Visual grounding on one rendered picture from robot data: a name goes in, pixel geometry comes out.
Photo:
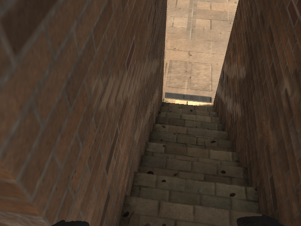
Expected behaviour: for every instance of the right robot hand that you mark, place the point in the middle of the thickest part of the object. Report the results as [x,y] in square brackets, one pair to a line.
[262,220]

